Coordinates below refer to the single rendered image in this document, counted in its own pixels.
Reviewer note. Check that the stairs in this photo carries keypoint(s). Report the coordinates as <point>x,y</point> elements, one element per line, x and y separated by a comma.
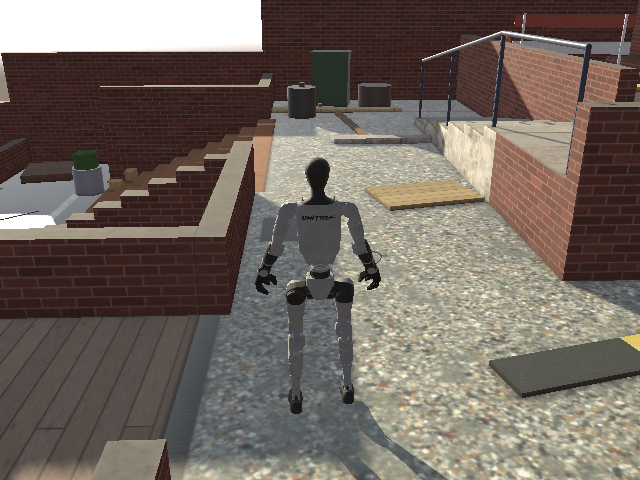
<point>194,158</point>
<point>469,145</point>

